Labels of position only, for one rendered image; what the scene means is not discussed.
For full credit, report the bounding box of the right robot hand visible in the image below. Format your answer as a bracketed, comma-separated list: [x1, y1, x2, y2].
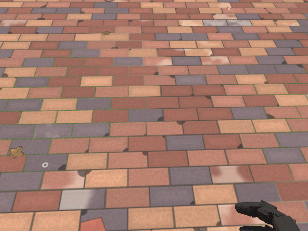
[235, 200, 300, 231]

